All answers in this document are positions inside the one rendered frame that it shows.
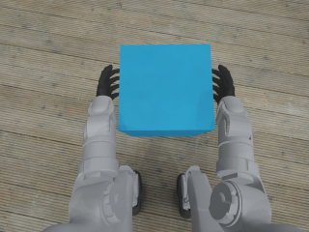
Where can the robot right forearm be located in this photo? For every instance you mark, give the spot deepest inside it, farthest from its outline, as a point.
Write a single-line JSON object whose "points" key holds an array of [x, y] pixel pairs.
{"points": [[236, 161]]}

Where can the carton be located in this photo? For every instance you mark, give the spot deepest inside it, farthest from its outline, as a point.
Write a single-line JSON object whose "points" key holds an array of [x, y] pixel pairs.
{"points": [[165, 90]]}

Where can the left robot shin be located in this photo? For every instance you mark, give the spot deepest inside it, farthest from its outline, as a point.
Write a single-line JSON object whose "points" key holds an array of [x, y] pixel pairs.
{"points": [[127, 168]]}

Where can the robot left upper arm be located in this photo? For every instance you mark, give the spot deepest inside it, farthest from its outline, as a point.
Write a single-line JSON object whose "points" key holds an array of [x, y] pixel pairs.
{"points": [[97, 207]]}

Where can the robot right upper arm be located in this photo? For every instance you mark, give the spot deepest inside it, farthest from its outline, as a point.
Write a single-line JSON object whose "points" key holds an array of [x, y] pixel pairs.
{"points": [[241, 208]]}

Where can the right robot thigh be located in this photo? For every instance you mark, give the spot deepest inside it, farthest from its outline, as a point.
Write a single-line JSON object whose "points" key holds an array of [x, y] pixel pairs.
{"points": [[197, 190]]}

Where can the robot right hand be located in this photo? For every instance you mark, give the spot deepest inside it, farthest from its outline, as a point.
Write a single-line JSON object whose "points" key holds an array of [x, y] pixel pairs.
{"points": [[226, 84]]}

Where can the robot left forearm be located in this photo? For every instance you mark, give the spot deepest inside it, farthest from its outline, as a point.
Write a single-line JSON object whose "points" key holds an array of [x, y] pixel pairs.
{"points": [[99, 144]]}

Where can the robot left hand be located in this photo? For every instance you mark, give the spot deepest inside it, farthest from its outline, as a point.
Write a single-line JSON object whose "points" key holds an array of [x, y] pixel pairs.
{"points": [[104, 83]]}

